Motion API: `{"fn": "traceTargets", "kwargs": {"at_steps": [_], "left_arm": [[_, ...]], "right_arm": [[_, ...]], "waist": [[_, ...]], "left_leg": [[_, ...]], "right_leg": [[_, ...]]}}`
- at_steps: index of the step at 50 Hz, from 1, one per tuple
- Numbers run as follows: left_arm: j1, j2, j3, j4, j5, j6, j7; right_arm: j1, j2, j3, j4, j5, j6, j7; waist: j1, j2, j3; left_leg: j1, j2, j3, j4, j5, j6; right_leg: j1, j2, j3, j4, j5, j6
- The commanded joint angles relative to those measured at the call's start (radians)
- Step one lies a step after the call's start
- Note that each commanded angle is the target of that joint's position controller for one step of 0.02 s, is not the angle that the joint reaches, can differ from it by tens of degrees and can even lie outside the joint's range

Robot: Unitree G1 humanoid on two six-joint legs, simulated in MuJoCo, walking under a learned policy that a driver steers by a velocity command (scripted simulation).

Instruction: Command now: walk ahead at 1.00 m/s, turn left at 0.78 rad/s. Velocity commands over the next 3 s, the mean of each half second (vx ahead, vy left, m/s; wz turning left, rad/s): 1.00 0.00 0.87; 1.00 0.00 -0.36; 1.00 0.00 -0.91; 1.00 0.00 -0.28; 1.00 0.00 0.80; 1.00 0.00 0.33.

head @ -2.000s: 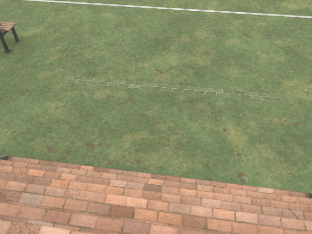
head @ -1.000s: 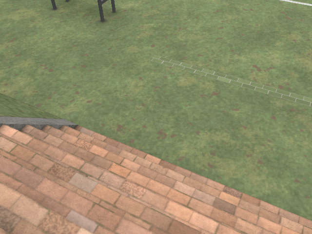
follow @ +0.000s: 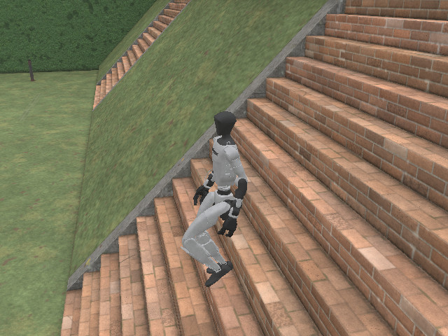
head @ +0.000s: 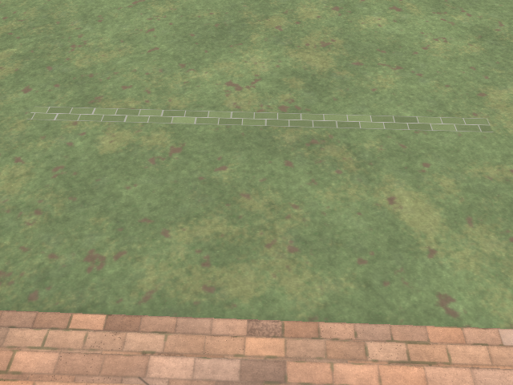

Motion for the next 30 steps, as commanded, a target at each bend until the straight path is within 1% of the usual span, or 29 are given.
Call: {"fn": "traceTargets", "kwargs": {"at_steps": [1,2,3,4,5,6,7,8,9,10,11,12,13,14,15,16,17,18,19,20,21,22,23,24,25,27,28,29,30], "left_arm": [[-0.028,0.048,-0.023,-0.056,-0.001,-0.034,0.014],[-0.004,0.050,-0.014,-0.032,-0.018,-0.044,0.026],[0.017,0.104,-0.001,-0.031,-0.018,-0.045,0.028],[-0.079,0.084,-0.008,-0.045,-0.014,-0.044,0.038],[-0.126,0.094,-0.011,-0.057,-0.017,-0.038,0.045],[-0.138,0.093,-0.015,-0.062,-0.008,-0.035,0.046],[-0.075,0.110,-0.009,-0.039,0.007,-0.027,0.052],[-0.067,0.133,0.004,-0.029,0.033,-0.028,0.053],[-0.058,0.161,0.016,-0.007,0.044,-0.022,0.049],[-0.070,0.178,0.024,-0.006,0.053,-0.019,0.043],[-0.027,0.170,0.036,0.009,0.053,-0.004,0.049],[-0.060,0.206,0.055,0.011,0.068,0.019,0.061],[-0.135,0.168,0.062,0.000,0.045,0.059,0.072],[-0.129,0.033,0.019,-0.125,0.056,0.047,0.070],[-0.092,0.062,0.006,-0.215,0.112,0.036,0.057],[-0.134,0.052,0.001,-0.198,0.088,0.051,0.050],[-0.138,0.029,-0.001,-0.204,0.076,0.041,0.057],[-0.133,0.036,-0.004,-0.186,0.059,0.044,0.065],[-0.207,0.050,-0.011,-0.208,0.047,0.067,0.072],[-0.215,0.037,-0.014,-0.176,0.037,0.083,0.083],[-0.123,0.049,-0.012,-0.127,0.043,0.081,0.085],[-0.118,0.067,-0.002,-0.148,0.023,0.076,0.079],[-0.117,0.076,-0.002,-0.153,0.031,0.071,0.059],[-0.181,0.058,-0.010,-0.178,0.044,0.069,0.046],[-0.227,0.077,-0.002,-0.188,0.035,0.070,0.038],[-0.290,0.080,-0.002,-0.218,0.025,0.075,0.035],[-0.237,0.094,0.010,-0.190,0.029,0.077,0.029],[-0.200,0.099,0.019,-0.179,0.017,0.084,0.030],[-0.175,0.110,0.031,-0.176,0.017,0.091,0.032]], "right_arm": [[0.046,0.039,0.005,-0.038,-0.019,0.001,0.011],[0.003,0.022,-0.005,-0.055,-0.014,-0.005,0.016],[-0.074,0.008,-0.013,-0.075,-0.011,-0.014,0.024],[-0.122,0.012,0.000,-0.098,0.013,-0.023,0.036],[-0.138,0.001,-0.006,-0.088,0.019,-0.026,0.051],[-0.151,-0.017,-0.007,-0.087,0.041,-0.022,0.063],[-0.165,-0.038,-0.016,-0.078,0.036,-0.018,0.067],[-0.107,-0.051,-0.028,-0.063,0.043,-0.011,0.059],[-0.068,-0.063,-0.031,-0.051,0.049,-0.001,0.050],[0.012,-0.105,-0.044,-0.037,0.044,0.004,0.043],[0.102,-0.151,-0.059,0.002,0.032,0.008,0.038],[0.310,-0.185,-0.085,0.065,0.013,0.005,0.037],[0.331,-0.153,-0.088,0.079,0.034,0.005,0.049],[0.246,-0.203,-0.054,0.090,0.054,-0.007,0.059],[0.288,-0.249,-0.067,0.115,0.089,-0.019,0.041],[0.216,-0.228,-0.065,0.091,0.089,-0.004,0.031],[0.198,-0.181,-0.040,0.081,0.063,-0.026,0.024],[0.105,-0.178,-0.032,0.045,0.046,-0.044,0.024],[0.049,-0.094,-0.001,0.002,0.031,-0.051,0.011],[-0.038,-0.104,0.010,-0.049,0.012,-0.053,0.005],[0.016,-0.096,0.012,-0.025,0.019,-0.062,0.005],[0.022,-0.119,0.001,-0.008,0.040,-0.070,-0.009],[0.066,-0.115,0.000,-0.001,0.056,-0.068,-0.017],[0.017,-0.094,0.008,-0.016,0.070,-0.069,-0.015],[-0.027,-0.092,0.014,-0.060,0.068,-0.067,-0.005],[-0.032,-0.103,0.011,-0.094,0.060,-0.068,0.007],[-0.004,-0.108,0.009,-0.082,0.059,-0.062,0.007],[0.017,-0.102,0.008,-0.076,0.052,-0.054,0.008],[0.020,-0.111,0.008,-0.069,0.036,-0.042,0.002]], "waist": [[-0.057,-0.119,0.025],[-0.050,-0.131,0.021],[-0.011,-0.141,0.038],[-0.059,-0.077,0.062],[-0.067,-0.058,0.092],[-0.056,-0.045,0.129],[-0.022,-0.042,0.137],[-0.027,-0.097,0.123],[-0.031,-0.160,0.127],[-0.061,-0.169,0.095],[-0.063,-0.154,0.036],[-0.177,-0.077,-0.008],[-0.283,0.198,0.145],[-0.093,0.479,0.225],[-0.042,0.291,0.049],[-0.030,0.148,-0.028],[0.018,0.109,-0.008],[0.060,0.205,-0.038],[0.085,0.062,-0.029],[0.104,0.055,-0.050],[0.123,0.063,-0.070],[0.126,0.134,-0.115],[0.144,0.108,-0.118],[0.140,0.106,-0.092],[0.133,0.092,-0.032],[0.077,0.136,0.015],[0.060,0.177,0.026],[0.041,0.198,0.044],[0.043,0.192,0.065]], "left_leg": [[0.087,0.012,0.020,-0.180,0.395,-0.034],[-0.032,0.042,-0.026,-0.333,0.573,-0.017],[-0.022,0.059,-0.079,-0.396,0.646,0.005],[0.188,0.076,-0.103,-0.613,0.905,-0.004],[0.329,0.075,-0.063,-0.634,0.973,-0.006],[0.358,0.076,0.001,-0.736,0.943,-0.014],[0.370,0.095,0.055,-0.818,0.937,-0.016],[0.451,0.102,0.138,-0.847,0.959,-0.015],[0.479,0.133,0.149,-0.856,0.877,0.007],[0.599,0.151,0.166,-0.874,0.755,0.023],[0.726,0.130,0.151,-1.006,0.549,0.048],[0.998,0.054,0.155,-0.997,0.348,0.079],[0.924,0.063,0.074,-1.234,0.219,0.143],[1.053,0.092,0.015,-0.794,1.125,0.112],[1.131,0.113,-0.238,-0.823,0.870,0.171],[0.865,0.204,-0.439,-1.026,0.213,0.238],[0.817,0.215,-0.461,-0.965,0.125,0.239],[0.765,0.278,-0.632,-1.006,0.081,0.275],[0.485,0.228,-0.583,-1.029,-0.026,0.276],[0.384,0.183,-0.548,-1.023,0.005,0.270],[0.421,0.113,-0.453,-0.915,0.172,0.225],[0.503,0.113,-0.470,-0.815,0.164,0.215],[0.403,0.084,-0.438,-0.779,-0.071,0.198],[0.331,0.093,-0.418,-0.748,-0.301,0.167],[0.277,0.078,-0.379,-0.733,-0.320,0.146],[0.208,0.058,-0.304,-0.723,-0.319,0.112],[0.233,0.078,-0.304,-0.653,-0.272,0.111],[0.301,0.085,-0.299,-0.597,-0.176,0.124],[0.341,0.111,-0.315,-0.536,-0.026,0.134]], "right_leg": [[-0.232,-0.267,0.204,-0.194,0.555,-0.055],[-0.097,-0.231,0.165,-0.129,0.392,-0.032],[-0.111,-0.285,0.270,-0.152,0.215,-0.035],[-0.270,-0.245,0.168,-0.163,-0.052,-0.006],[-0.367,-0.246,0.131,-0.145,-0.145,-0.007],[-0.339,-0.242,0.069,-0.101,-0.077,-0.009],[-0.225,-0.255,0.040,-0.033,0.012,-0.019],[-0.185,-0.274,0.017,0.052,0.037,-0.028],[-0.114,-0.302,0.012,0.111,0.156,-0.037],[-0.105,-0.314,-0.006,0.248,0.326,-0.044],[-0.022,-0.277,-0.072,0.464,0.590,-0.037],[-0.156,-0.240,-0.101,0.818,0.771,-0.023],[-0.299,-0.048,-0.146,1.317,0.244,-0.040],[-0.791,0.037,-0.096,1.412,-0.275,-0.014],[-0.884,-0.017,0.065,1.038,-0.175,-0.002],[-0.716,-0.024,0.113,0.952,-0.295,0.023],[-0.762,-0.044,0.197,0.755,-0.016,0.025],[-0.734,-0.034,0.225,0.640,0.101,0.052],[-0.538,0.006,0.196,0.444,0.322,0.118],[-0.406,0.043,0.146,0.475,0.405,0.144],[-0.384,0.050,0.136,0.436,0.576,0.123],[-0.414,0.043,0.211,0.361,0.717,0.125],[-0.325,0.037,0.208,0.210,0.887,0.118],[-0.237,0.018,0.218,0.122,1.058,0.100],[-0.180,0.016,0.190,0.030,1.051,0.087],[-0.025,0.021,0.130,-0.120,1.018,0.062],[0.002,0.011,0.141,-0.086,1.027,0.038],[-0.029,-0.002,0.145,-0.122,0.965,0.020],[-0.032,-0.006,0.129,-0.118,0.887,-0.013]]}}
